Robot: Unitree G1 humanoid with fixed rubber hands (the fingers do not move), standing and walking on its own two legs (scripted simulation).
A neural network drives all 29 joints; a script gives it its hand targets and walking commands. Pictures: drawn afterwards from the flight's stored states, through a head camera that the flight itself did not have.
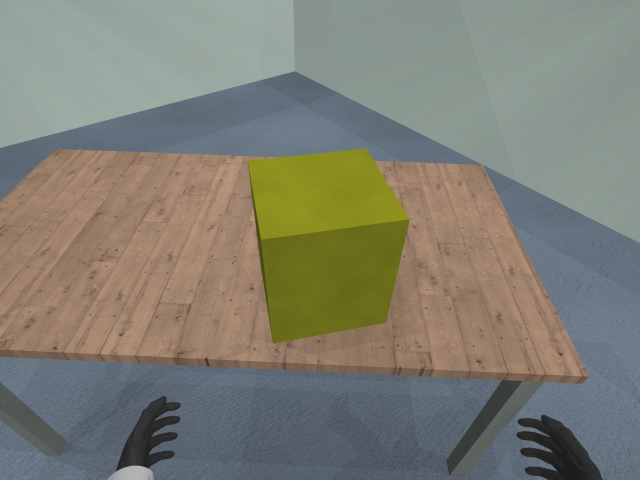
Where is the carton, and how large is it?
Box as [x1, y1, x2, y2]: [248, 149, 409, 343]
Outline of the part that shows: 366,149 248,160 260,263 273,343 385,322 409,219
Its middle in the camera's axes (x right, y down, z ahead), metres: +0.00 +0.02 +0.68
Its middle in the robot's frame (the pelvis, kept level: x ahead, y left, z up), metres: +0.51 +0.03 +0.00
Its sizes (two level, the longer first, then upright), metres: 0.210 0.200 0.250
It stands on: a table, 0.64 m high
